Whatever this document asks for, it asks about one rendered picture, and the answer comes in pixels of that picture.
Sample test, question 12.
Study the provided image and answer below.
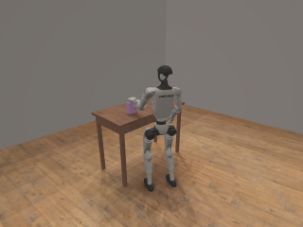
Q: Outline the left robot forearm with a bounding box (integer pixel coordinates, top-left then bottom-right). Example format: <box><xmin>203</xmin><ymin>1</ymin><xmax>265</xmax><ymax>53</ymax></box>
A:
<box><xmin>133</xmin><ymin>99</ymin><xmax>141</xmax><ymax>108</ymax></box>

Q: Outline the right robot forearm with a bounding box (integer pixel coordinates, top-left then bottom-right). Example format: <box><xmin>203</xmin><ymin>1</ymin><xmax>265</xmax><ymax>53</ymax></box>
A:
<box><xmin>170</xmin><ymin>109</ymin><xmax>181</xmax><ymax>118</ymax></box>

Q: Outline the left robot hand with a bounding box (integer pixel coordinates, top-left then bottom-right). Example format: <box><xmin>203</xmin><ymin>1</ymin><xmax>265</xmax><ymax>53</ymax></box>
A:
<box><xmin>126</xmin><ymin>96</ymin><xmax>136</xmax><ymax>109</ymax></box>

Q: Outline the right robot hand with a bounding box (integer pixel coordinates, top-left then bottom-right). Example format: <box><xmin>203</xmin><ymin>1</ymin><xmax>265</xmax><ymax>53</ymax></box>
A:
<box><xmin>166</xmin><ymin>116</ymin><xmax>174</xmax><ymax>124</ymax></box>

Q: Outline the robot left foot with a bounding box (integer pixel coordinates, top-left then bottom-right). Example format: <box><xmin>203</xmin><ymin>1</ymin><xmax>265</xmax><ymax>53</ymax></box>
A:
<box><xmin>144</xmin><ymin>178</ymin><xmax>154</xmax><ymax>192</ymax></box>

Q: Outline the sponge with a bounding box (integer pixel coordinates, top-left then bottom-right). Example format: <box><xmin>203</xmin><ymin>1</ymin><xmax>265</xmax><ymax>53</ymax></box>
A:
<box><xmin>126</xmin><ymin>101</ymin><xmax>137</xmax><ymax>114</ymax></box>

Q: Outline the robot right upper arm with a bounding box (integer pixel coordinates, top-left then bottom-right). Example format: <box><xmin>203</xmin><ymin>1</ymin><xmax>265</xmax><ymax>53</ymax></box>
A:
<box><xmin>172</xmin><ymin>87</ymin><xmax>183</xmax><ymax>112</ymax></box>

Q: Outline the robot left upper arm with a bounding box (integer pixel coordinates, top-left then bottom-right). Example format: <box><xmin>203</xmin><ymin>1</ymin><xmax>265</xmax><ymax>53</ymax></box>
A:
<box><xmin>137</xmin><ymin>87</ymin><xmax>156</xmax><ymax>111</ymax></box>

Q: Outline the table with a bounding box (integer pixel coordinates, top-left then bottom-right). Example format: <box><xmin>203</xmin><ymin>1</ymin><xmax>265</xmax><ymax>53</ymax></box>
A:
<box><xmin>92</xmin><ymin>97</ymin><xmax>185</xmax><ymax>187</ymax></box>

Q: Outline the left robot thigh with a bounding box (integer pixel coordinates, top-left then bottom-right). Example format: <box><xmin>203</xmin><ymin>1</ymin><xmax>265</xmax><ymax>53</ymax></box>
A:
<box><xmin>143</xmin><ymin>127</ymin><xmax>156</xmax><ymax>161</ymax></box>

